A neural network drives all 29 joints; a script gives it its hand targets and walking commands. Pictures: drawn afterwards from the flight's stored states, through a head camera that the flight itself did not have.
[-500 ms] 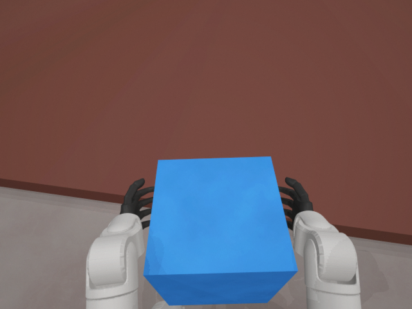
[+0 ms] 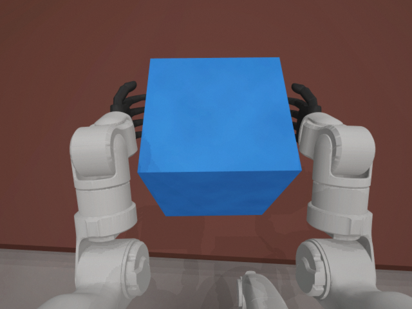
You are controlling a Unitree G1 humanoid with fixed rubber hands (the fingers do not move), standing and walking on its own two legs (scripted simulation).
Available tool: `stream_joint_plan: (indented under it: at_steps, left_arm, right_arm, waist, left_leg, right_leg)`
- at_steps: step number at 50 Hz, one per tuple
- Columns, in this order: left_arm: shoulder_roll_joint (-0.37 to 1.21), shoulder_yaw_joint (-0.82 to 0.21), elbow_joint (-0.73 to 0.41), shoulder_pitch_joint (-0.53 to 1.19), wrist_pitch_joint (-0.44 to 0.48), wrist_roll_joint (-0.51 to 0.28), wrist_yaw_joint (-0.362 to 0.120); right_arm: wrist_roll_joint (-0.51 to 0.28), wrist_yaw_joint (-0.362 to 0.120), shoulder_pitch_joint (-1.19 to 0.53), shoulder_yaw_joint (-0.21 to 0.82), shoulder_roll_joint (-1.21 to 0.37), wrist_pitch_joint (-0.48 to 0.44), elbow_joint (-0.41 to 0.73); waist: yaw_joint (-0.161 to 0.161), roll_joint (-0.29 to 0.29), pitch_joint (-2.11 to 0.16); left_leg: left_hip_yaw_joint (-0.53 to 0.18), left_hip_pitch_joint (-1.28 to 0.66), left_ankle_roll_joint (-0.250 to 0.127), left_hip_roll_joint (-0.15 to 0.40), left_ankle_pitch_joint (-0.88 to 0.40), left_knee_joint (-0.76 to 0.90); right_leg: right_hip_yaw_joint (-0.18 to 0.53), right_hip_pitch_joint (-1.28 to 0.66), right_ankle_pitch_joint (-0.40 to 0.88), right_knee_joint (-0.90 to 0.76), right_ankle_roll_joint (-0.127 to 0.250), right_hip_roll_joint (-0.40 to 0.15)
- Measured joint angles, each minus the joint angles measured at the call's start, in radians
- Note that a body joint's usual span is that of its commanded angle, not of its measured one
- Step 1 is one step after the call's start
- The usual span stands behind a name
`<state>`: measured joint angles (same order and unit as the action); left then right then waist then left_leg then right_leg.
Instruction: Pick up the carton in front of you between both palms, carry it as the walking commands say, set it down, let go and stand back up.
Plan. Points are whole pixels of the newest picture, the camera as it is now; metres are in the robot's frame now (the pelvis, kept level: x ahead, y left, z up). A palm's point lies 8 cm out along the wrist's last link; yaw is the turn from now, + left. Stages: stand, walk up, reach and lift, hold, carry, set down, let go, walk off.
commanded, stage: carry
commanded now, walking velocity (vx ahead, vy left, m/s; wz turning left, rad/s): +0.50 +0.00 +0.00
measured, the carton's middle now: (214, 148) +0.39 -0.01 +0.08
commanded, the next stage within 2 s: none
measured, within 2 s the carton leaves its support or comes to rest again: neither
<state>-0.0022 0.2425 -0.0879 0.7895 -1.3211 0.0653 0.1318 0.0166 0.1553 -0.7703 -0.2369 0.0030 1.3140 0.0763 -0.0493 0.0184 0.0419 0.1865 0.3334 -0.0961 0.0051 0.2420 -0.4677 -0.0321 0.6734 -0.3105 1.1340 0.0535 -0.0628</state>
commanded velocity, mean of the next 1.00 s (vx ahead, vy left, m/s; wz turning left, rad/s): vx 0.50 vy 0.00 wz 0.00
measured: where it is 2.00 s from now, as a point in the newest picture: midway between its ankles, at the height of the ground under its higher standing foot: (196, 68)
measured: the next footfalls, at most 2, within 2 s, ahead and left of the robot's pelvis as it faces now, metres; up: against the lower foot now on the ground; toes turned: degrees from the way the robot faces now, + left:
right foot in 0.14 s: +0.21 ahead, -0.13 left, +0.00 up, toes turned -3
left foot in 0.54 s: +0.68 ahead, +0.00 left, +0.11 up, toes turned +0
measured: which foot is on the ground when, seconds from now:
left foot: down 0.00-0.28, up 0.30-0.52, down 0.54-0.90, up 0.92-1.00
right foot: up 0.00-0.12, down 0.14-0.60, up 0.62-0.88, down 0.90-1.00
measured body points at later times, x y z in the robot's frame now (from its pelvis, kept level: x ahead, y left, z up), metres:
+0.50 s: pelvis +0.41 -0.05 -0.01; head +0.53 -0.06 +0.42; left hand +0.79 +0.15 +0.10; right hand +0.83 -0.15 +0.09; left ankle +0.53 +0.03 -0.59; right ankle +0.17 -0.12 -0.72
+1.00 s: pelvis +0.88 -0.05 +0.11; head +0.91 -0.04 +0.56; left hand +1.29 +0.07 +0.30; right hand +1.28 -0.23 +0.31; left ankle +0.75 +0.04 -0.52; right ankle +0.89 -0.11 -0.63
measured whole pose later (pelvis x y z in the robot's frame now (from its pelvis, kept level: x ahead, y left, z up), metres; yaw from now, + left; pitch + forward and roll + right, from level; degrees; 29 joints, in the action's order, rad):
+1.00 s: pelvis +0.88 -0.05 +0.11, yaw -3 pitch +5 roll +0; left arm 0.01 0.28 0.02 0.90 -1.34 0.16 0.10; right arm 0.01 0.13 -0.97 -0.27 0.06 1.32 -0.14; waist -0.04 0.03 -0.04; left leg -0.01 0.43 -0.04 -0.09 0.43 -1.22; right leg -0.08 0.32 -0.19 0.42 0.10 0.08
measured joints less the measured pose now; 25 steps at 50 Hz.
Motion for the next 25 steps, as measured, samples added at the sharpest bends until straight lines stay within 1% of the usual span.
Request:
stream_joint_plan:
  at_steps: [3, 5, 7, 10, 11, 12, 13, 14, 15, 16, 17, 18, 19, 20, 21, 22, 23, 24, 25]
  left_arm:
    - [-0.005, 0.020, 0.038, 0.045, -0.002, 0.004, 0.001]
    - [-0.007, 0.034, 0.061, 0.059, -0.002, 0.004, 0.000]
    - [-0.006, 0.048, 0.080, 0.061, -0.001, 0.005, -0.001]
    - [-0.002, 0.069, 0.101, 0.049, -0.002, 0.011, -0.006]
    - [-0.003, 0.075, 0.109, 0.045, -0.002, 0.012, -0.009]
    - [-0.004, 0.077, 0.117, 0.040, 0.002, 0.011, -0.012]
    - [0.003, 0.075, 0.125, 0.034, 0.009, 0.013, -0.013]
    - [0.016, 0.064, 0.138, 0.039, 0.018, 0.021, -0.013]
    - [0.030, 0.050, 0.145, 0.053, 0.024, 0.035, -0.012]
    - [0.039, 0.039, 0.137, 0.070, 0.032, 0.045, -0.011]
    - [0.045, 0.027, 0.126, 0.076, 0.045, 0.051, -0.008]
    - [0.054, 0.014, 0.109, 0.063, 0.057, 0.054, 0.001]
    - [0.061, 0.011, 0.078, 0.037, 0.061, 0.050, 0.006]
    - [0.066, 0.013, 0.037, 0.008, 0.060, 0.040, 0.012]
    - [0.070, 0.018, -0.008, -0.020, 0.058, 0.027, 0.018]
    - [0.070, 0.027, -0.051, -0.044, 0.058, 0.010, 0.023]
    - [0.066, 0.040, -0.088, -0.063, 0.060, -0.009, 0.025]
    - [0.060, 0.056, -0.116, -0.077, 0.064, -0.029, 0.026]
    - [0.054, 0.072, -0.133, -0.090, 0.069, -0.049, 0.026]
  right_arm:
    - [0.014, -0.004, -0.049, -0.023, -0.003, 0.002, -0.041]
    - [0.028, -0.008, -0.067, -0.032, -0.010, 0.003, -0.063]
    - [0.043, -0.011, -0.070, -0.034, -0.019, 0.002, -0.082]
    - [0.058, -0.013, -0.055, -0.026, -0.033, 0.001, -0.104]
    - [0.061, -0.013, -0.049, -0.019, -0.036, -0.001, -0.111]
    - [0.062, -0.011, -0.041, -0.013, -0.037, -0.003, -0.114]
    - [0.059, -0.010, -0.030, -0.010, -0.033, -0.003, -0.111]
    - [0.050, -0.010, -0.017, -0.017, -0.019, 0.004, -0.099]
    - [0.035, -0.011, -0.013, -0.028, -0.001, 0.011, -0.081]
    - [0.019, -0.013, -0.026, -0.040, 0.018, 0.008, -0.070]
    - [0.007, -0.016, -0.038, -0.050, 0.032, -0.002, -0.066]
    - [0.002, -0.019, -0.040, -0.057, 0.037, -0.011, -0.061]
    - [0.002, -0.019, -0.037, -0.063, 0.029, -0.013, -0.049]
    - [0.009, -0.019, -0.033, -0.068, 0.014, -0.012, -0.030]
    - [0.018, -0.020, -0.029, -0.070, -0.004, -0.011, -0.003]
    - [0.030, -0.021, -0.024, -0.068, -0.025, -0.012, 0.025]
    - [0.047, -0.022, -0.020, -0.062, -0.049, -0.016, 0.052]
    - [0.067, -0.023, -0.016, -0.053, -0.072, -0.023, 0.074]
    - [0.085, -0.024, -0.008, -0.041, -0.092, -0.031, 0.089]
  waist:
    - [0.006, -0.001, -0.009]
    - [0.010, -0.005, -0.019]
    - [0.007, -0.013, -0.034]
    - [-0.007, -0.036, -0.069]
    - [-0.014, -0.040, -0.076]
    - [-0.019, -0.042, -0.078]
    - [-0.021, -0.047, -0.076]
    - [-0.014, -0.048, -0.072]
    - [0.003, -0.033, -0.071]
    - [0.025, -0.018, -0.058]
    - [0.045, -0.009, -0.036]
    - [0.069, -0.007, -0.016]
    - [0.095, -0.007, 0.000]
    - [0.122, -0.007, 0.017]
    - [0.146, -0.008, 0.036]
    - [0.168, -0.007, 0.054]
    - [0.182, -0.007, 0.070]
    - [0.184, -0.008, 0.085]
    - [0.171, -0.016, 0.094]
  left_leg:
    - [-0.011, -0.065, 0.014, -0.005, 0.041, 0.033]
    - [-0.019, -0.110, 0.024, -0.006, 0.082, 0.035]
    - [-0.029, -0.155, 0.037, -0.005, 0.136, 0.026]
    - [-0.056, -0.221, 0.056, 0.008, 0.213, 0.016]
    - [-0.072, -0.237, 0.060, 0.012, 0.228, 0.003]
    - [-0.088, -0.241, 0.068, 0.017, 0.229, -0.033]
    - [-0.105, -0.224, 0.074, 0.028, 0.155, -0.110]
    - [-0.119, -0.177, 0.077, 0.040, 0.034, -0.251]
    - [-0.129, -0.102, 0.077, 0.036, 0.049, -0.456]
    - [-0.157, -0.005, 0.074, 0.010, 0.162, -0.698]
    - [-0.197, 0.097, 0.065, -0.029, 0.268, -0.933]
    - [-0.226, 0.198, 0.048, -0.063, 0.331, -1.124]
    - [-0.238, 0.299, 0.031, -0.088, 0.380, -1.267]
    - [-0.235, 0.403, 0.017, -0.105, 0.437, -1.371]
    - [-0.218, 0.508, 0.004, -0.115, 0.499, -1.430]
    - [-0.190, 0.608, -0.009, -0.112, 0.552, -1.429]
    - [-0.153, 0.688, -0.017, -0.098, 0.560, -1.347]
    - [-0.114, 0.731, -0.023, -0.085, 0.493, -1.186]
    - [-0.080, 0.730, -0.021, -0.084, 0.363, -0.995]
  right_leg:
    - [-0.020, 0.053, 0.051, -0.130, -0.008, -0.009]
    - [-0.040, 0.071, 0.061, -0.174, -0.004, -0.008]
    - [-0.062, 0.090, 0.038, -0.138, 0.011, -0.006]
    - [-0.071, 0.081, -0.054, 0.012, 0.031, 0.001]
    - [-0.070, 0.063, -0.098, 0.034, 0.038, 0.010]
    - [-0.068, 0.019, -0.142, 0.002, 0.047, 0.024]
    - [-0.069, -0.065, -0.131, -0.111, 0.048, 0.044]
    - [-0.079, -0.188, -0.009, -0.286, 0.041, 0.060]
    - [-0.083, -0.308, 0.091, -0.461, 0.028, 0.063]
    - [-0.077, -0.366, -0.048, -0.521, 0.012, 0.063]
    - [-0.072, -0.393, -0.140, -0.520, 0.000, 0.063]
    - [-0.067, -0.419, -0.180, -0.520, -0.001, 0.067]
    - [-0.058, -0.454, -0.200, -0.538, 0.000, 0.072]
    - [-0.042, -0.497, -0.209, -0.570, 0.003, 0.076]
    - [-0.024, -0.547, -0.209, -0.610, 0.002, 0.076]
    - [-0.006, -0.601, -0.201, -0.656, -0.004, 0.073]
    - [-0.001, -0.660, -0.186, -0.710, -0.002, 0.067]
    - [-0.013, -0.712, -0.064, -0.756, 0.001, 0.057]
    - [-0.029, -0.752, 0.018, -0.764, 0.009, 0.053]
